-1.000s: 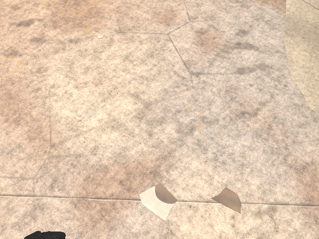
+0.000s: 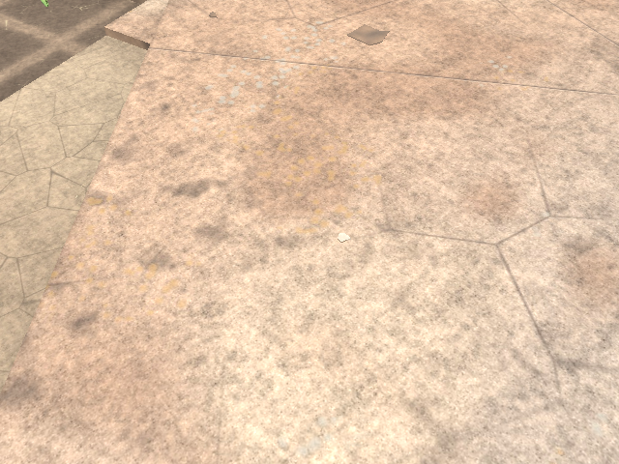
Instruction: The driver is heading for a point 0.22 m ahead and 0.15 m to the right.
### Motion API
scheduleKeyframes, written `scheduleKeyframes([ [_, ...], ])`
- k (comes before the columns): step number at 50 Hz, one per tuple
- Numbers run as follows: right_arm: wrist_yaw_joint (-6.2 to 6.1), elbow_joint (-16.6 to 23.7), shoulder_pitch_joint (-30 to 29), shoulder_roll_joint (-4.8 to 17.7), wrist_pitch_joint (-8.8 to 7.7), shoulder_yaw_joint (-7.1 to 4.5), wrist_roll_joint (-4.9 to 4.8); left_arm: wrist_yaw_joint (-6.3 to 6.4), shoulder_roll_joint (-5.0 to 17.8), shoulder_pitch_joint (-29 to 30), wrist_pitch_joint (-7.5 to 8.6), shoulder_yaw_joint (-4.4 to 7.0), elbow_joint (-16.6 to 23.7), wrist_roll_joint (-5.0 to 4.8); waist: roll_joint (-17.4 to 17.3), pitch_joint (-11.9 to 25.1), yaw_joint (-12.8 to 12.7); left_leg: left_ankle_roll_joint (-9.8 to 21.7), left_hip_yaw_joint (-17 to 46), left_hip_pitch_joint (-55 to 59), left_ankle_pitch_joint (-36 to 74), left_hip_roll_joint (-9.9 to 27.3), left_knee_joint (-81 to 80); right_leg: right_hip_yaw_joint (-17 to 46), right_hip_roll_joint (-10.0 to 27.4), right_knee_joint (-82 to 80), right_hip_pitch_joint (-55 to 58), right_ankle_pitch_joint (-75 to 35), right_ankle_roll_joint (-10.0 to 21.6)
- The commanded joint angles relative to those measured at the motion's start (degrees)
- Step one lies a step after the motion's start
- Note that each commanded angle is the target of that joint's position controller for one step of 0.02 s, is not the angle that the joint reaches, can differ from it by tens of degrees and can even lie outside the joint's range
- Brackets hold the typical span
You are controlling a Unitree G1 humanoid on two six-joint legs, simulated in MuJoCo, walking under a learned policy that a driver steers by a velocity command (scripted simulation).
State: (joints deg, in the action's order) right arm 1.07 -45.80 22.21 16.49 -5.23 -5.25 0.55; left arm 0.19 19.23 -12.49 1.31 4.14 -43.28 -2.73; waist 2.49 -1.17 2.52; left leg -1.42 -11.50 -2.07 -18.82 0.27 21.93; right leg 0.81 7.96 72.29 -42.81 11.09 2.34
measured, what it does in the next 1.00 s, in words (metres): walks ahead: right foot, then left foot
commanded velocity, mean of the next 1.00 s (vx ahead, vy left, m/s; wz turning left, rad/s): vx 0.27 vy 0.00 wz -0.21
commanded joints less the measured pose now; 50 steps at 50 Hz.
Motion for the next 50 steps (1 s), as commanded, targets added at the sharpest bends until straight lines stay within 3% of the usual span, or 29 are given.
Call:
scheduleKeyframes([
  [1, -0.7, 5.6, -13.5, 2.4, -2.12, 0.37, 0.36, -1.14, -3.0, -2.6, -0.69, -1.39, 3.9, 0.83, -6.8, -8.7, -6.8, 7.6, 1.5, -12.9, 15.7, 12.3, -16.2, 2.4, 2.7, -7.4, 1.6, -10.7, 0.1],
  [2, -1.06, 5.3, -13.0, 3.8, -2.17, 0.03, 0.14, -1.79, -2.3, -0.7, -0.46, -1.45, 4.4, 0.91, -4.6, -9.1, -6.3, 7.1, -1.0, -11.5, 16.8, 11.8, -17.2, 0.8, 2.2, -12.4, 2.8, -14.1, 0.9],
  [4, -1.58, 4.4, -9.9, 7.1, -2.01, -0.6, -0.56, -3.17, -2.0, 5.0, 0.59, -1.74, 6.0, 2.11, 0.3, -11.3, -4.1, 6.9, -3.4, -10.4, 28.3, 12.0, -16.7, -3.2, -1.3, -25.0, 8.9, -19.7, 2.1],
  [6, -2.13, 3.3, -6.5, 11.7, -1.25, -1.41, -1.21, -4.31, -0.2, 4.6, 1.56, -0.94, 6.9, 2.52, -1.6, -7.6, -5.0, 6.7, -2.7, -3.0, 52.7, 13.6, -10.0, -7.3, -7.3, -31.0, 15.5, -19.0, 3.3],
  [7, -2.15, 3.3, -6.3, 13.9, -0.46, -1.91, -1.81, -4.34, 2.0, 0.5, 1.5, 0.02, 6.3, 2.18, -4.1, -3.9, -7.3, 6.4, -2.1, 1.5, 63.8, 14.1, -3.5, -8.3, -10.1, -32.0, 19.8, -15.6, 4.3],
  [8, -1.95, 3.4, -7.3, 15.2, 0.48, -2.15, -2.15, -3.99, 5.2, -7.6, 1.04, 1.55, 4.4, 2.06, -5.8, 1.3, -11.4, 5.9, -1.0, 3.7, 69.0, 14.1, 7.3, -7.8, -12.0, -32.8, 27.8, -13.4, 5.7],
  [9, -1.6, 3.7, -9.5, 14.3, 0.82, -1.71, -2.6, -3.01, 8.3, -16.6, 0.37, 3.23, 2.2, 2.46, -5.0, 5.7, -16.7, 4.2, -1.2, -0.3, 66.5, 12.1, 21.3, -6.2, -12.3, -37.5, 40.7, -18.9, 7.5],
  [10, -1.48, 3.8, -5.2, 7.6, 0.44, 0.03, -1.65, -1.58, 11.9, -15.8, -0.5, 3.6, 1.6, 2.44, 6.6, 7.9, -12.8, 0.9, -0.4, -9.8, 18.5, 5.2, 42.2, 3.3, -6.3, -36.8, 50.8, -37.7, 8.0],
  [11, -0.56, 4.0, 8.5, 1.5, -0.34, 2.47, -1.25, -1.36, 15.7, -8.7, 0.66, 3.07, 5.4, 4.88, 20.2, 19.8, -2.0, -1.6, 8.5, -28.0, -20.5, -4.2, 68.2, 32.7, 10.6, -37.4, 66.2, -51.8, 22.1],
  [12, -0.42, 3.2, 4.3, 8.3, -0.95, 1.71, -2.07, -2.48, 11.2, -7.9, 1.07, 2.38, 7.9, 4.36, 5.9, 30.4, -7.3, -0.6, 19.2, -25.8, -17.4, -2.9, 70.0, 38.2, 11.8, -45.5, 63.2, -39.7, 22.6],
  [13, -0.61, 4.4, -1.5, 8.9, -0.71, 1.31, -3.43, -2.97, 9.7, -6.1, 1.56, 1.89, 6.9, 3.45, 1.1, 21.9, -6.6, 0.3, 18.3, -27.8, -14.4, -0.8, 65.8, 33.5, 10.7, -49.2, 55.2, -29.8, 20.0],
  [14, -1.65, 5.3, -5.5, 7.5, -0.21, 1.59, -2.71, -3.1, 8.1, -2.5, 2.15, 1.48, 6.0, 1.99, -5.1, 11.5, -4.1, 0.3, 16.6, -29.9, -10.7, 1.9, 59.7, 28.7, 8.0, -51.1, 44.9, -24.6, 16.6],
  [15, -2.39, 4.9, -6.6, 7.4, 0.69, 1.53, -2.08, -2.84, 6.2, -0.1, 2.72, 0.88, 6.1, 2.27, -4.8, 8.1, -3.2, 0.2, 16.6, -28.5, -8.1, 3.6, 57.2, 25.2, 7.6, -51.3, 37.7, -28.0, 15.7],
  [16, -2.68, 4.3, -5.7, 7.8, 1.81, 1.31, -1.89, -2.64, 5.5, 1.0, 3.04, 0.65, 6.2, 3.34, -4.1, 7.2, -1.9, 0.2, 17.0, -23.9, -6.4, 4.9, 55.3, 21.8, 6.2, -52.3, 31.6, -31.6, 14.7],
  [18, -3.27, 3.8, -4.7, 6.8, 3.12, 1.21, -1.35, -2.38, 4.3, 2.2, 3.51, 0.3, 5.6, 3.92, -3.0, 7.4, -0.4, -0.3, 16.9, -20.7, -6.0, 5.8, 49.9, 15.9, 4.6, -54.0, 27.0, -36.4, 14.4],
  [21, -3.65, 3.9, -6.9, 4.1, 3.85, 1.92, -0.54, -1.32, 3.4, 2.4, 3.45, -0.14, 3.8, 3.81, -2.0, 8.7, -0.5, -2.1, 15.9, -21.1, -1.9, 6.1, 40.0, 9.4, 3.1, -54.4, 27.3, -43.5, 14.6],
  [24, -3.48, 3.2, -9.7, 3.3, 4.21, 2.38, -0.48, -0.52, 2.9, 4.1, 2.04, -0.39, 2.8, 3.79, -0.3, 9.2, -1.5, -3.3, 15.0, -18.9, 7.2, 6.0, 27.7, 5.1, 0.5, -54.8, 28.0, -35.5, 12.4],
  [28, -3.04, 2.9, -13.5, 4.7, 4.44, 2.01, -0.79, -0.66, 2.4, 3.6, 0.83, -0.86, 0.8, 4.25, 2.2, 6.4, -3.5, -3.2, 14.4, -16.6, 10.1, 4.7, 17.5, 6.8, 1.1, -54.9, 28.1, -19.3, 11.6],
  [30, -2.71, 2.3, -13.0, 4.5, 4.03, 1.86, -0.3, -0.84, 1.4, 4.4, 0.5, -1.38, -0.1, 3.72, 2.4, 5.6, -2.4, -1.7, 13.4, -13.1, 11.5, 3.5, 9.9, 7.7, 0.9, -52.0, 27.8, -14.5, 9.9],
  [31, -2.51, 1.9, -12.2, 4.4, 3.7, 1.88, 0.39, -0.86, 0.4, 4.1, 0.48, -1.8, -0.6, 3.26, 1.8, 5.3, -1.5, -0.6, 13.1, -9.8, 16.8, 3.2, 3.9, 7.4, -0.7, -50.1, 27.1, -10.9, 7.5],
  [32, -2.5, 1.9, -12.2, 6.4, 3.35, 1.65, 1.09, -0.78, -1.1, 2.0, 0.7, -2.27, -1.1, 3.65, -0.8, 5.5, -2.4, 0.9, 16.9, -6.7, 27.3, 6.6, 2.1, 6.8, -3.3, -47.5, 26.1, -6.0, 4.3],
  [33, -2.74, 2.6, -14.0, 10.0, 3.45, 1.03, 1.13, -0.81, -0.9, -3.0, 0.87, -2.04, -2.0, 4.4, -8.0, 5.4, -6.6, 3.8, 20.6, -5.4, 32.7, 10.8, 3.2, 3.9, -8.1, -44.6, 24.2, 3.3, 1.8],
  [34, -2.6, 1.9, -15.5, 7.5, 3.78, 1.49, 0.91, -0.49, -2.3, -4.1, 0.6, -2.43, -2.6, 4.22, -12.3, 6.4, -7.4, 6.4, 21.2, -8.8, 22.6, 11.2, 2.2, 1.6, -9.5, -45.1, 26.8, 7.0, 0.1],
  [35, -2.13, 1.8, -16.6, 4.6, 3.91, 1.99, 0.46, -0.25, -1.1, -0.4, -0.01, -2.42, -2.3, 4.3, -10.8, 4.8, -5.7, 5.4, 20.6, -12.7, 12.8, 8.9, 0.8, 1.5, -9.0, -45.9, 29.4, 4.7, -0.7],
  [36, -1.83, 1.6, -16.8, 3.8, 3.86, 2.29, 0.53, 0.06, 0.2, 2.3, -0.74, -2.0, -2.1, 3.93, -8.5, 3.7, -4.6, 3.9, 19.0, -14.1, 10.1, 7.1, 0.7, 1.8, -8.5, -45.8, 30.0, 2.8, -0.5],
  [38, -1.51, 0.6, -15.9, 4.6, 3.18, 2.28, 0.51, 0.43, 0.7, 3.2, -1.9, -1.83, -2.4, 3.82, -7.5, 3.1, -3.9, 2.6, 17.2, -13.2, 12.4, 5.5, 1.7, 3.1, -7.6, -46.3, 29.9, -0.2, 0.1],
  [41, -1.71, -1.4, -14.3, 4.3, 2.72, 2.42, 0.08, 0.61, 0.8, 3.4, -1.8, -1.71, -3.7, 3.56, -5.8, 4.5, -3.1, 2.7, 16.1, -9.8, 19.3, 4.8, 3.9, 3.6, -6.9, -46.2, 30.6, -4.9, 0.0],
  [50, -2.06, -5.6, -16.1, 3.9, 3.64, 2.44, -0.35, 1.43, 0.6, 3.4, -1.99, -1.33, -8.7, 3.04, -3.0, 4.3, -2.6, 4.0, 15.1, -6.9, 23.8, 3.7, 4.6, 3.3, -6.6, -46.9, 32.2, -9.2, -1.2],
])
